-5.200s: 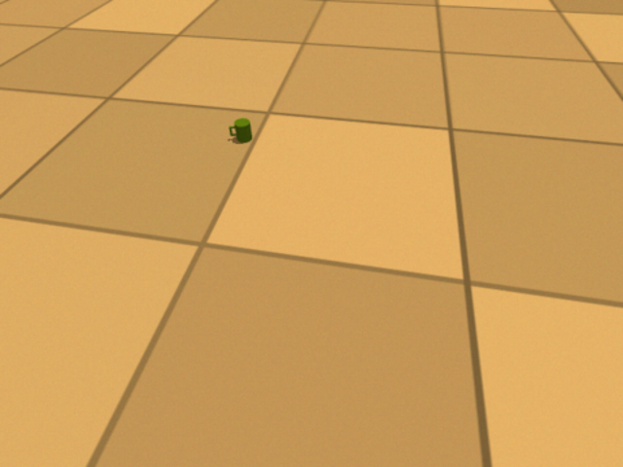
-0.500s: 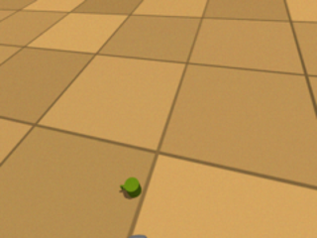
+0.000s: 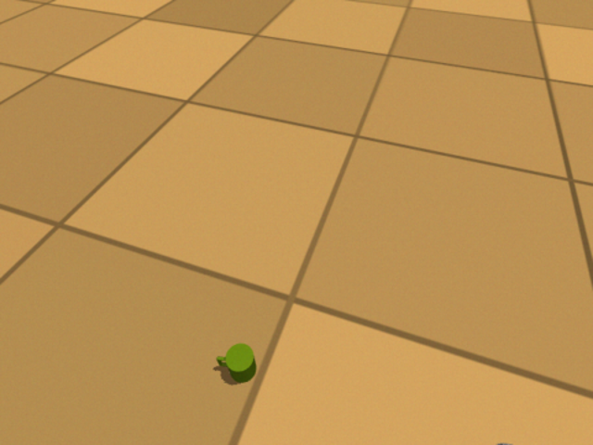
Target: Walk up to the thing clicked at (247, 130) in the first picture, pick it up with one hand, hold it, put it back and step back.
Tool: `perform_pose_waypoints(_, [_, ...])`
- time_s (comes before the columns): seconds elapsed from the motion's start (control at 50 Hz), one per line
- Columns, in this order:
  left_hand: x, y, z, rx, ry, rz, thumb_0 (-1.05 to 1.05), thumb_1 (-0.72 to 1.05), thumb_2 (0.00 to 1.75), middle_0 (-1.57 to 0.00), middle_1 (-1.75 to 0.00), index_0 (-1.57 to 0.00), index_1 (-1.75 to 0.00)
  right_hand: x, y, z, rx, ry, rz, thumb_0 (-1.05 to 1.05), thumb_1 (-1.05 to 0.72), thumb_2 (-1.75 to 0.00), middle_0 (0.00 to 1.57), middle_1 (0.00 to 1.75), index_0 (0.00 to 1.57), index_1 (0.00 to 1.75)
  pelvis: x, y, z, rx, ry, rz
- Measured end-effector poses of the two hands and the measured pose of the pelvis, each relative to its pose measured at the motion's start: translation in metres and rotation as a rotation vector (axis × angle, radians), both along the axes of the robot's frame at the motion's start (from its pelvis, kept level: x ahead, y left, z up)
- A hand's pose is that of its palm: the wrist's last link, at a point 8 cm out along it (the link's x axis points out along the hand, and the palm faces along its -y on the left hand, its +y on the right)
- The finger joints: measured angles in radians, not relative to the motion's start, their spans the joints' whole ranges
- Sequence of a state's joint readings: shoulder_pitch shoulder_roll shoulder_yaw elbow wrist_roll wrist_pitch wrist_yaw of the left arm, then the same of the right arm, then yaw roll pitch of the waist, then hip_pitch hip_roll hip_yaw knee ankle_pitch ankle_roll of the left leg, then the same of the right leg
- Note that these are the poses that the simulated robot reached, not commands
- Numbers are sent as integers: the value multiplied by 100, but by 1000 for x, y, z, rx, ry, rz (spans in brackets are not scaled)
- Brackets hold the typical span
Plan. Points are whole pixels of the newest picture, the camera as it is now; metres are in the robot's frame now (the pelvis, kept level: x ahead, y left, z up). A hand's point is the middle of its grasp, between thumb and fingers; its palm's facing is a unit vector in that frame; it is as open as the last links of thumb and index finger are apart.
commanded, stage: walk up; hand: left
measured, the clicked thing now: (236, 362) +0.48 +0.23 -0.71
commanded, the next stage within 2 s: stand in 1.02 s
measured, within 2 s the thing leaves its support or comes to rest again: neither
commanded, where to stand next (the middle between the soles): +0.09 -0.01 m, yaw -1 degrees
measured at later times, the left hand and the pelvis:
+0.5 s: hand out of the picture +0.10 +0.25 -0.14, palm faces +0.01 -0.94 -0.34, open 7.4 cm; pelvis +0.01 +0.00 +0.02, yaw +0 degrees
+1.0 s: hand out of the picture +0.10 +0.25 -0.14, palm faces +0.01 -0.94 -0.34, open 7.4 cm; pelvis +0.02 -0.01 +0.02, yaw +1 degrees
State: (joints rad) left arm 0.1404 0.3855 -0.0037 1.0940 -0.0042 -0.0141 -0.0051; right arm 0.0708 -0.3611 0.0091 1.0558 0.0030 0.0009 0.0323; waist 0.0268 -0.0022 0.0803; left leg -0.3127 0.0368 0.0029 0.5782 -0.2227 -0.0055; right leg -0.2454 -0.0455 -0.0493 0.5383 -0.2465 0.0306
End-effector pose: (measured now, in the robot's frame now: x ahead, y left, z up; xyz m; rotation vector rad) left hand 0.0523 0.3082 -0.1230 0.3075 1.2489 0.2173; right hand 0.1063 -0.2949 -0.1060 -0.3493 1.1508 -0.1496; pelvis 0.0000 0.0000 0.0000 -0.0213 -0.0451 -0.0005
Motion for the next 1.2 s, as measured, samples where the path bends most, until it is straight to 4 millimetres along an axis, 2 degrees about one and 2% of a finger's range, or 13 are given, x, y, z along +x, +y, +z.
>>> perform_pose_waypoints(0.12, [-2, 0, 10, 14, 24, 22, 1, 91, 90, -21, -30, -20, -30, 11, 2, 0, 22, 9, 1, 1, -90, -90, 20, 30, 21, 30, 5, -3, 7, 6, 1, 6])
perform_pose_waypoints(0.26, [12, -3, 18, 19, 7, 20, 1, 91, 90, -21, -30, -20, -30, 14, 0, 1, 33, 19, -19, 1, -90, -90, 20, 30, 21, 30, 9, -4, 12, 10, -2, 6])
perform_pose_waypoints(0.5, [43, -11, 20, -6, -46, -5, 0, 91, 90, -21, -30, -20, -30, -7, -5, 4, 17, 64, -58, 1, -90, -90, 20, 30, 20, 30, 14, -4, 15, 12, 1, 7])
perform_pose_waypoints(0.72, [43, -14, 18, -11, -27, -6, 0, 91, 90, -21, -30, -20, -30, -19, -7, 2, 16, 98, -74, 1, -90, -90, 20, 30, 20, 30, 17, -5, 16, 12, 9, 11])
perform_pose_waypoints(0.92, [38, -14, 18, -6, -4, 14, 1, 91, 90, -21, -30, -20, -30, -10, -5, 0, 22, 100, -64, 1, -90, -90, 20, 30, 20, 30, 23, -6, 16, 12, 12, 16])
perform_pose_waypoints(1.2, [44, -17, 18, -9, -5, 6, 1, 91, 90, -21, -30, -20, -30, 11, -5, 5, 17, 50, -47, 1, -90, -90, 20, 30, 20, 30, 31, -8, 17, 20, 13, 11])
